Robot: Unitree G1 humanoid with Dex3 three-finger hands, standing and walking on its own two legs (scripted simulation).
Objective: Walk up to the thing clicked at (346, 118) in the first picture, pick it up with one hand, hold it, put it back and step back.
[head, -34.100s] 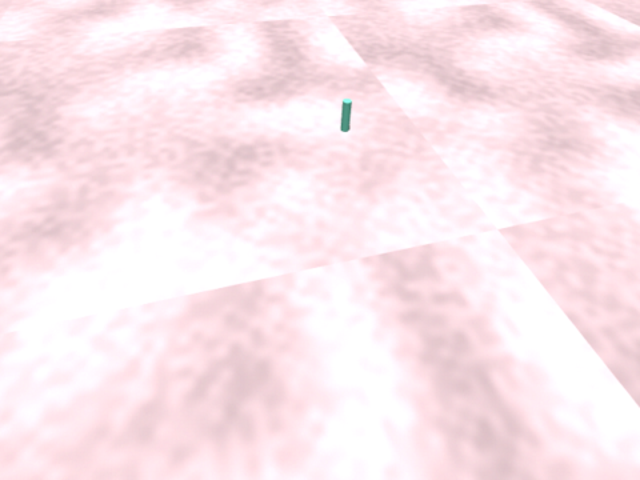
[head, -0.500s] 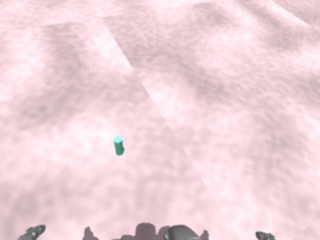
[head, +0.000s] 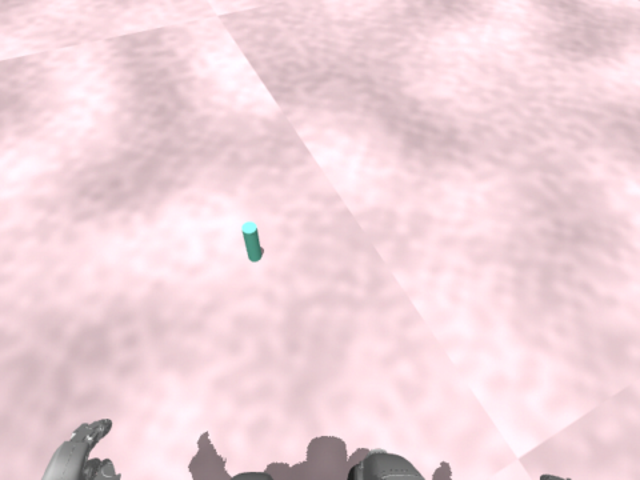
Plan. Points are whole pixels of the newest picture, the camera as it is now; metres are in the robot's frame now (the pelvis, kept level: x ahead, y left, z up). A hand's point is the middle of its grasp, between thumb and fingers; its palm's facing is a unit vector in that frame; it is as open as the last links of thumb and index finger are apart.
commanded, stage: step back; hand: left
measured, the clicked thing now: (252, 242) +0.87 +0.21 -0.66
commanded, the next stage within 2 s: stand in 1.54 s
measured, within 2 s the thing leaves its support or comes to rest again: neither
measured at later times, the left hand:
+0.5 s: hand out of the picture -0.12 +0.22 -0.14, palm faces -0.07 -0.91 -0.40, open 7.4 cm
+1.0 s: hand out of the picture -0.09 +0.22 -0.13, palm faces -0.01 -0.92 -0.38, open 7.4 cm
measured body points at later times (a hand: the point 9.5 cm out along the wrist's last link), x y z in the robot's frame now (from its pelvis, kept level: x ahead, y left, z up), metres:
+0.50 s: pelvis -0.17 -0.05 +0.00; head -0.16 -0.06 +0.45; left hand -0.11 +0.27 -0.11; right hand -0.07 -0.38 -0.11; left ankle -0.06 +0.10 -0.69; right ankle -0.20 -0.17 -0.72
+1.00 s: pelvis -0.18 -0.05 +0.01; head -0.16 -0.05 +0.46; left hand -0.09 +0.27 -0.10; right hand -0.13 -0.36 -0.11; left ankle -0.18 +0.08 -0.72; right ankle -0.14 -0.17 -0.71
